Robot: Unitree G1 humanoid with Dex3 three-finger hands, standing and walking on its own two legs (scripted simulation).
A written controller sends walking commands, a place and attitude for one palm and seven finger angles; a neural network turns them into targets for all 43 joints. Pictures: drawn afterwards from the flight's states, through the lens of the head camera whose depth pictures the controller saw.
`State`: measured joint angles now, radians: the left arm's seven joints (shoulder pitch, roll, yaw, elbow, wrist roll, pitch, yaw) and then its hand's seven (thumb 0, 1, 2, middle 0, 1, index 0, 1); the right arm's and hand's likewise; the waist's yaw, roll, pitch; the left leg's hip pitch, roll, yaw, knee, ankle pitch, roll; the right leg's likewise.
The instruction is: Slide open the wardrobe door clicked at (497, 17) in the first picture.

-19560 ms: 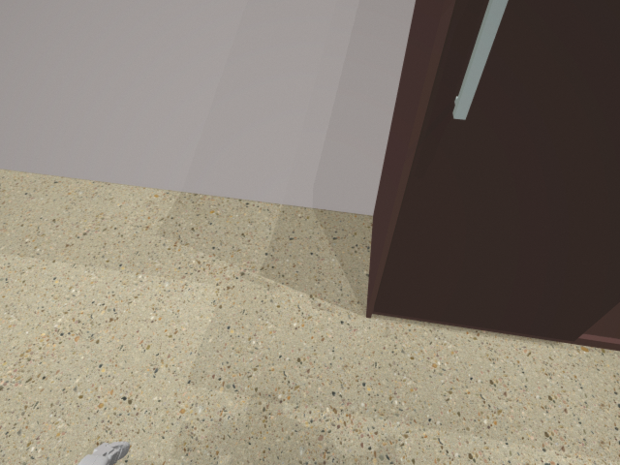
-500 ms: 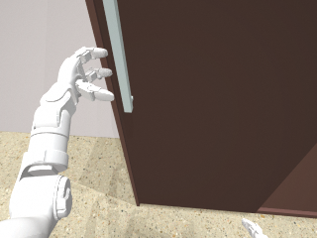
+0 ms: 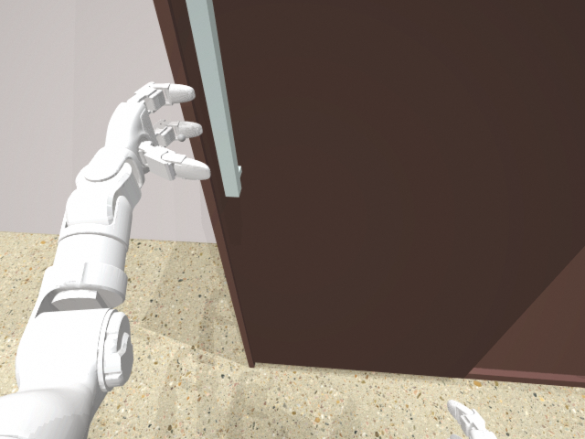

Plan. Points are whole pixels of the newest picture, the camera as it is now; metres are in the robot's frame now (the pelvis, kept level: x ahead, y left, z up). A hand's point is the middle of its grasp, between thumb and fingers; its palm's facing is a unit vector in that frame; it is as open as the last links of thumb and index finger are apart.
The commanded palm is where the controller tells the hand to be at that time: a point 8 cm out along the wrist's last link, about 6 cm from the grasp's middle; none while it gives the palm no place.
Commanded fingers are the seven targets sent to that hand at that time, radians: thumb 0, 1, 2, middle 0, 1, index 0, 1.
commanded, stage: move the hooked fingers beside the handle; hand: left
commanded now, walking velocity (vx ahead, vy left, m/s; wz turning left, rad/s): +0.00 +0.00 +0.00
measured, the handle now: (220, 90) +0.49 +0.11 +0.26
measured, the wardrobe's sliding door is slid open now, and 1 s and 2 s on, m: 0.00 0.00 0.00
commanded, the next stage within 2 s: feel for the door with the fingertips in 0.88 s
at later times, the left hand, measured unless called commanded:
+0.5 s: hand (178, 136) +0.43 +0.16 +0.23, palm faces -0.06 -1.00 +0.00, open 14.0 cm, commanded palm +0.41 +0.22 +0.23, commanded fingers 0.00 -0.50 0.30 -0.30 -1.20 -0.30 -1.20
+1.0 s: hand (174, 131) +0.43 +0.16 +0.23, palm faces -0.04 -1.00 -0.02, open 14.0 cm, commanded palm +0.40 +0.21 +0.23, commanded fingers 0.00 -0.50 0.30 -0.30 -1.20 -0.30 -1.20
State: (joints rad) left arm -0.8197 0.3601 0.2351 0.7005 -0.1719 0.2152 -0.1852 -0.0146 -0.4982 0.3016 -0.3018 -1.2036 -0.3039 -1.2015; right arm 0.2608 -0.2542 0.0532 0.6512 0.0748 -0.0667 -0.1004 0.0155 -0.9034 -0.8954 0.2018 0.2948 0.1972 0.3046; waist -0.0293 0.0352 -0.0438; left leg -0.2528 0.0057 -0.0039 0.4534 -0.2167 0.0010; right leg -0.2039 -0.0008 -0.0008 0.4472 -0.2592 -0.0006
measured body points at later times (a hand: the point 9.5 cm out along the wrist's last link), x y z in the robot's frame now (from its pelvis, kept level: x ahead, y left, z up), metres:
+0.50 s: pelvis +0.01 +0.00 +0.00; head +0.00 +0.00 +0.45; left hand +0.42 +0.22 +0.23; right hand +0.16 -0.24 -0.09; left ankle +0.01 +0.12 -0.74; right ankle -0.02 -0.12 -0.74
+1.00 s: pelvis +0.01 +0.00 +0.00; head -0.01 -0.01 +0.45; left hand +0.42 +0.22 +0.24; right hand +0.15 -0.24 -0.10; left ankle +0.01 +0.12 -0.74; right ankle -0.02 -0.12 -0.74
